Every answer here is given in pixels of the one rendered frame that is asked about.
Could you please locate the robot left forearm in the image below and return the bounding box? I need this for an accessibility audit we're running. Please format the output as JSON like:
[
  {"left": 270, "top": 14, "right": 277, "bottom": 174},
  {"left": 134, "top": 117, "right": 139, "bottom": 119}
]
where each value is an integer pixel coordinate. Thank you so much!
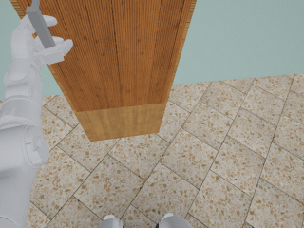
[{"left": 0, "top": 58, "right": 43, "bottom": 131}]

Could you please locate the right robot thigh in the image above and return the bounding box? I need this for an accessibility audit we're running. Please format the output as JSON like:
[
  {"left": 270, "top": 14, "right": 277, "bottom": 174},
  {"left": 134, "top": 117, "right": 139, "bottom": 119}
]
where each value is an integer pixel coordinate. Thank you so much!
[{"left": 159, "top": 216, "right": 194, "bottom": 228}]

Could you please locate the right robot shin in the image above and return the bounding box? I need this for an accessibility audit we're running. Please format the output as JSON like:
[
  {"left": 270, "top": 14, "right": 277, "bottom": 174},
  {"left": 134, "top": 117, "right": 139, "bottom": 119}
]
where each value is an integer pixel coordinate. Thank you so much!
[{"left": 162, "top": 213, "right": 174, "bottom": 220}]

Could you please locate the robot left hand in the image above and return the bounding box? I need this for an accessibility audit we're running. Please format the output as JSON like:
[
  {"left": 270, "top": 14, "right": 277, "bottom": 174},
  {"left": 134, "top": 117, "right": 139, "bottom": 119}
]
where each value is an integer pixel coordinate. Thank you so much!
[{"left": 10, "top": 14, "right": 73, "bottom": 69}]

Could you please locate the robot left upper arm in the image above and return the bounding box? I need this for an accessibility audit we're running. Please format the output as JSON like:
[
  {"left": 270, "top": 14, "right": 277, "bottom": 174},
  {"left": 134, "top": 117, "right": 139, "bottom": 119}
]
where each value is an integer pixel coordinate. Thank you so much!
[{"left": 0, "top": 124, "right": 49, "bottom": 228}]

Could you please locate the cupboard door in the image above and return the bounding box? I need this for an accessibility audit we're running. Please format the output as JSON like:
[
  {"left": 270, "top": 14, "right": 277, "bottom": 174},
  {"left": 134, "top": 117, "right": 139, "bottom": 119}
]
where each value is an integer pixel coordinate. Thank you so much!
[{"left": 16, "top": 0, "right": 192, "bottom": 112}]

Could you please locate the handle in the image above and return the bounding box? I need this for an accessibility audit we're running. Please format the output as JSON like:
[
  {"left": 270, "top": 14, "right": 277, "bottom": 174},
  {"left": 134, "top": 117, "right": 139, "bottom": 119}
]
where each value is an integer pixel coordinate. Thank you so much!
[{"left": 26, "top": 0, "right": 56, "bottom": 49}]

